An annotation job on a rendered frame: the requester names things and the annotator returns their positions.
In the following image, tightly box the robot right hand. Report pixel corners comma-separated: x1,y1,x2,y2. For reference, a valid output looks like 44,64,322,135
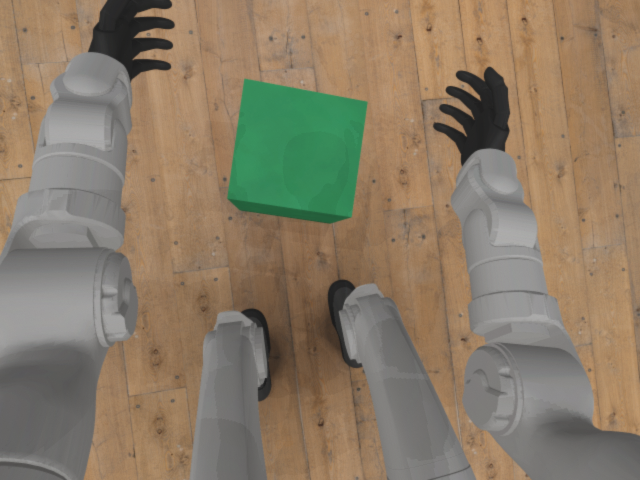
433,67,510,166

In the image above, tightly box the right robot forearm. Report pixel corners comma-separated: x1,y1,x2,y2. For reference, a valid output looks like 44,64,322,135
451,149,594,417

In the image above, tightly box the left robot forearm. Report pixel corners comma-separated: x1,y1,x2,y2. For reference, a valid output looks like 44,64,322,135
0,52,132,265

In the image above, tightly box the robot right shin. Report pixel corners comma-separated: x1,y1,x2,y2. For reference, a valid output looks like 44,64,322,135
343,283,402,319

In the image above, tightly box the robot left hand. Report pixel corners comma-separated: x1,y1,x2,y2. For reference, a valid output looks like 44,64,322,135
88,0,175,82

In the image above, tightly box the robot left upper arm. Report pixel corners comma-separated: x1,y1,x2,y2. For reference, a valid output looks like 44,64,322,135
0,247,138,480

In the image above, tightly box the robot right upper arm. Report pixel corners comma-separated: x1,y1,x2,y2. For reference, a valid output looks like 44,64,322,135
462,342,640,480

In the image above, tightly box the left robot thigh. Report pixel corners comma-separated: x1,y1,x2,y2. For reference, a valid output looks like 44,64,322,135
189,321,267,480

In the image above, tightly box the carton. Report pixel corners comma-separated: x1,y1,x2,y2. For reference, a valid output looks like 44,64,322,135
227,79,368,224

